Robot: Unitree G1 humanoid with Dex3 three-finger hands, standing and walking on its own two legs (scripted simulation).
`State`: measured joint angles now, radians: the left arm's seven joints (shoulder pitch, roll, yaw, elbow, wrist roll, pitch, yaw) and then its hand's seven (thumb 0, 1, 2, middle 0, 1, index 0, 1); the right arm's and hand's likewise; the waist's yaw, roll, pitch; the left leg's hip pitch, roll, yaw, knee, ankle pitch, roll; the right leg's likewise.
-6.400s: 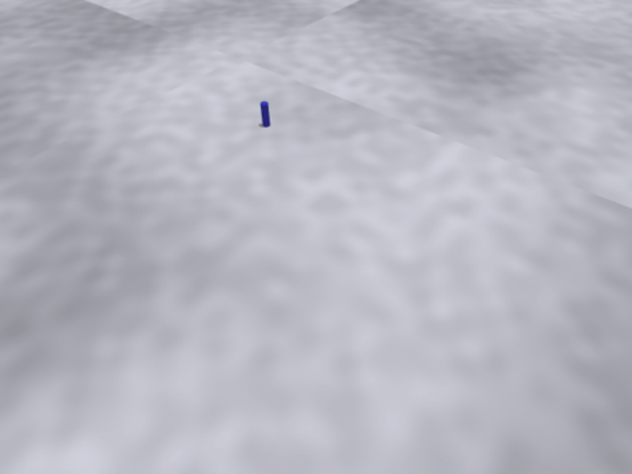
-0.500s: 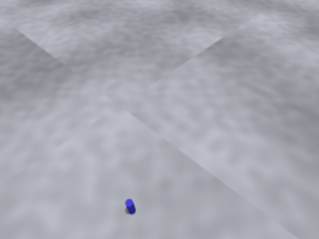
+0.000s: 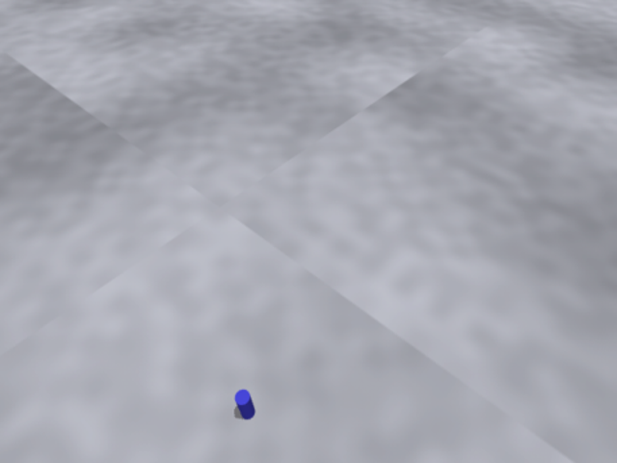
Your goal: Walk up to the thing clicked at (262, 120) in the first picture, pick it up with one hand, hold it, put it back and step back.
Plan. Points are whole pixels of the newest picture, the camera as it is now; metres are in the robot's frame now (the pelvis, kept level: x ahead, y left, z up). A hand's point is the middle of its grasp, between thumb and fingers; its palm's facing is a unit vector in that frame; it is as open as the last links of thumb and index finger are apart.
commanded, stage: walk up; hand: left
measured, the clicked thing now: (245, 404) +0.42 +0.19 -0.71
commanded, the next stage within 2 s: stand in 0.16 s
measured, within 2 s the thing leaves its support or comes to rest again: neither
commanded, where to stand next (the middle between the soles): +0.06 -0.01 m, yaw -1 degrees
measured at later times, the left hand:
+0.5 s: hand out of the picture +0.08 +0.25 -0.16, palm faces -0.02 -0.94 -0.34, open 7.4 cm
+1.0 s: hand out of the picture +0.08 +0.24 -0.15, palm faces -0.01 -0.94 -0.34, open 7.4 cm
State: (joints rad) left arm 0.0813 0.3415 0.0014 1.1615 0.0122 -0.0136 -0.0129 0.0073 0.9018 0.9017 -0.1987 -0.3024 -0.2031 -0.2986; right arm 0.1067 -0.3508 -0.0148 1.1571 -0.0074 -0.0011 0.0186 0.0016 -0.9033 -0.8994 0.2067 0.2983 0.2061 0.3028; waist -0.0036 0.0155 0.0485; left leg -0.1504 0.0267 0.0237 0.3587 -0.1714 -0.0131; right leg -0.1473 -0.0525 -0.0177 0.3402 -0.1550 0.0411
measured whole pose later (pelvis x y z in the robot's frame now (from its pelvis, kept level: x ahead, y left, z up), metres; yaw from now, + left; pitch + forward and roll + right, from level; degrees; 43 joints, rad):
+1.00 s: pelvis +0.01 -0.01 +0.00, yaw +1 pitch -2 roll +0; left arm 0.11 0.35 0.00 1.14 0.02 -0.01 -0.02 0.01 0.90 0.90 -0.20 -0.30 -0.20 -0.30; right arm 0.10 -0.35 -0.01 1.15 -0.01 -0.01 0.01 0.00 -0.90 -0.90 0.21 0.30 0.21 0.30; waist 0.00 0.01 0.04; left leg -0.13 0.04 0.00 0.33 -0.17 -0.03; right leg -0.12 -0.04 -0.04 0.32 -0.17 0.03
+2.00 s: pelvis +0.03 -0.01 +0.00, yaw +1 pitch -2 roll +0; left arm 0.11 0.35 0.00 1.13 0.02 -0.01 -0.01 0.01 0.90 0.90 -0.20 -0.30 -0.20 -0.30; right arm 0.11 -0.35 0.00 1.13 -0.01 -0.01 0.01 0.00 -0.90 -0.90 0.21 0.30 0.21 0.30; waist 0.01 0.01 0.04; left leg -0.11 0.04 0.01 0.32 -0.19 -0.03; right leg -0.11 -0.04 -0.04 0.32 -0.19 0.03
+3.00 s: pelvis +0.01 +0.00 -0.05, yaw +0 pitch +11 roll -1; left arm 0.10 0.32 0.20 0.75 0.07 0.17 -0.05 0.00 -0.28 0.30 -0.05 -0.27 -0.06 -0.26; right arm 0.25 -0.25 -0.04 0.66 0.02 -0.09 -0.02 0.01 -0.90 -0.90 0.21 0.30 0.21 0.30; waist -0.02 0.01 -0.06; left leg -0.65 0.05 0.00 0.86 -0.41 -0.02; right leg -0.63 -0.04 -0.02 0.82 -0.38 0.04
